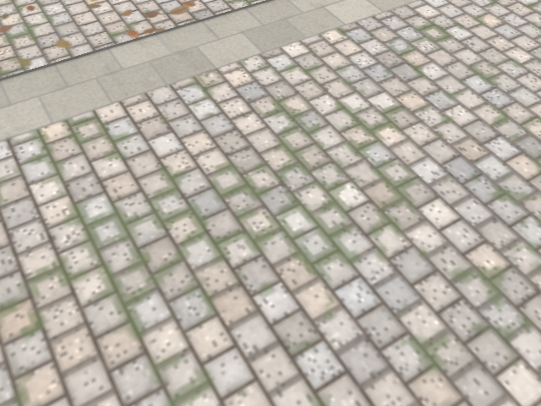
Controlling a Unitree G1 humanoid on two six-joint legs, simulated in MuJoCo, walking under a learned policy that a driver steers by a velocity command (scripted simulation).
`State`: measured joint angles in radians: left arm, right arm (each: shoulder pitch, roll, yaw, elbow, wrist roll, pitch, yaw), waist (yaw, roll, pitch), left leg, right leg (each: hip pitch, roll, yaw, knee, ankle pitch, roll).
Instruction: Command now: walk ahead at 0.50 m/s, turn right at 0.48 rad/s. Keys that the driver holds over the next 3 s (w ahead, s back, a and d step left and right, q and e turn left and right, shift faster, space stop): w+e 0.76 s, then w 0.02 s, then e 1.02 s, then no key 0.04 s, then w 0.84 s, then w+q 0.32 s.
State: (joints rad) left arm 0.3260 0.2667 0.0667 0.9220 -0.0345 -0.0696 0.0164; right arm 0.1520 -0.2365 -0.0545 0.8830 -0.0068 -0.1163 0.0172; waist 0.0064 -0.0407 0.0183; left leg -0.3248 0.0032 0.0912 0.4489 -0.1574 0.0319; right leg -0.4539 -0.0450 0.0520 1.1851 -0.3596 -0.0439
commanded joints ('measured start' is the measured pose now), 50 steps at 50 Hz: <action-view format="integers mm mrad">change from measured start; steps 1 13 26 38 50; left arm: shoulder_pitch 36 -303 -91 44 16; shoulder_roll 24 13 109 158 192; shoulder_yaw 20 8 46 56 54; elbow -69 -226 -240 -205 -281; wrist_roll -2 14 25 10 11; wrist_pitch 17 28 -4 -1 73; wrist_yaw -1 -55 -46 -2 20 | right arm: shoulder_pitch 28 138 18 -259 -27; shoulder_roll -88 -191 -171 -104 -118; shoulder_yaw -22 -56 -40 -19 -20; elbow -15 31 -82 -196 -203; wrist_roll -5 11 17 12 -9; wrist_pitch -13 19 -32 -1 43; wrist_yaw -5 -38 -22 -3 -14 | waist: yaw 2 -78 -3 64 -27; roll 148 80 15 -52 116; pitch -38 76 -109 1 -176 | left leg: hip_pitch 156 318 -373 -236 328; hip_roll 274 293 136 20 336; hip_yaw -233 65 -176 -149 -396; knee -292 -306 754 107 -54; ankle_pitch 62 193 -168 261 443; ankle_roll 147 123 -11 -71 205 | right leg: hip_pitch -164 -269 415 249 -244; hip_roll -105 -82 -171 -74 29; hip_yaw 49 -59 346 237 77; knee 6 -463 -918 -941 166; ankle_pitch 84 361 321 275 -181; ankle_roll -5 -3 -250 -175 111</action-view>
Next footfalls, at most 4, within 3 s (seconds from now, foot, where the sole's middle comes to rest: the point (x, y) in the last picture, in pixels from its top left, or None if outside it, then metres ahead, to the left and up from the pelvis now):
0.40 right None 0.33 -0.18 -0.77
0.90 left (319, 329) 0.68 -0.12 -0.77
1.36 right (405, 400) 0.50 -0.32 -0.77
1.82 left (345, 329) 0.68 -0.18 -0.77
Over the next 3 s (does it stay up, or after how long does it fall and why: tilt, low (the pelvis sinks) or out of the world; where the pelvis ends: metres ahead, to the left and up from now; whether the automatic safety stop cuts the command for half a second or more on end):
stays up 0.72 -0.60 0.01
